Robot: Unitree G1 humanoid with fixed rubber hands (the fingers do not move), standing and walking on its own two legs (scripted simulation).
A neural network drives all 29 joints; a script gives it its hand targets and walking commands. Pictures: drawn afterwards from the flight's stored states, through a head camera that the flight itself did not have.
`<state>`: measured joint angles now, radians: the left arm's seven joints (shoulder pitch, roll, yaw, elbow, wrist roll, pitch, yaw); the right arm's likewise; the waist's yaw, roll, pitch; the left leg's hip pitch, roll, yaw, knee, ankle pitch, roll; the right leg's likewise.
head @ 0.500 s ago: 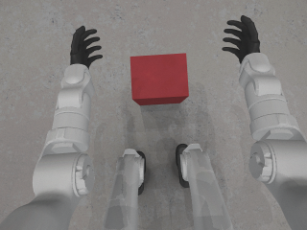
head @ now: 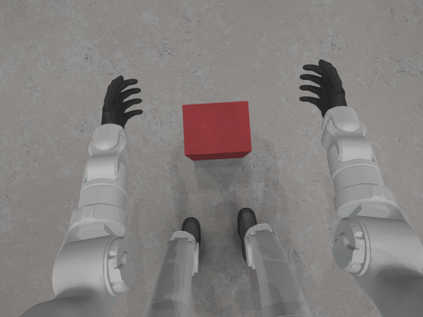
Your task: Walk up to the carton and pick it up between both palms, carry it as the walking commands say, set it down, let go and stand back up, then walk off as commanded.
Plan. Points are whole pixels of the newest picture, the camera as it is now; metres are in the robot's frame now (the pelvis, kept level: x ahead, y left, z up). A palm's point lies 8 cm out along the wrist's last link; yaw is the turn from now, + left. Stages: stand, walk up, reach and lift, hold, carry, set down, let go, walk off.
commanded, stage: let go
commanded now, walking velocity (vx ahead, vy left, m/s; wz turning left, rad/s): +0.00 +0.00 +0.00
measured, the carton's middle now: (216, 134) +0.49 -0.01 -0.55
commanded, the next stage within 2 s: stand in 1.12 s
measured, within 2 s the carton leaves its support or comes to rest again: neither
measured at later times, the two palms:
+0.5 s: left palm (51, 227) +0.28 +0.23 +0.00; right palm (389, 205) +0.29 -0.22 -0.01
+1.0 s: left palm (25, 270) +0.24 +0.24 +0.03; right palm (418, 257) +0.23 -0.22 +0.03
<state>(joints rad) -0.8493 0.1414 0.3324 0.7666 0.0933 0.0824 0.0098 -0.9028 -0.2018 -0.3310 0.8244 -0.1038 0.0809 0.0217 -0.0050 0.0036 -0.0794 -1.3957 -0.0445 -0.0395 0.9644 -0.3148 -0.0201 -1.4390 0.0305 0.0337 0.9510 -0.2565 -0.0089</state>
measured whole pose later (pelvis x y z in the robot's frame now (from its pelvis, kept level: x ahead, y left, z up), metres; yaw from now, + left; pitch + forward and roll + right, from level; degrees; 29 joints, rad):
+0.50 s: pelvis +0.06 +0.00 +0.08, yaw +0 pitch +16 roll +0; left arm 0.00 0.17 0.09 0.53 0.01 0.01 -0.04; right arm -0.01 -0.17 -0.11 0.54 -0.04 0.01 0.04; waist 0.01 0.02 -0.04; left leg -0.58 -0.03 -0.07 0.60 -0.30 -0.01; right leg -0.61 0.03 0.02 0.59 -0.25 -0.01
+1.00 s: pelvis +0.07 +0.01 +0.10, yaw -1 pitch -5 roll -1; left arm 0.20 0.20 0.04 0.41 0.02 0.15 -0.07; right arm 0.21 -0.21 -0.05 0.41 -0.02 0.15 0.07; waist 0.01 0.01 0.12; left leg -0.06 -0.02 -0.05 0.46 -0.31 0.01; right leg -0.09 0.03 0.04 0.44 -0.25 0.00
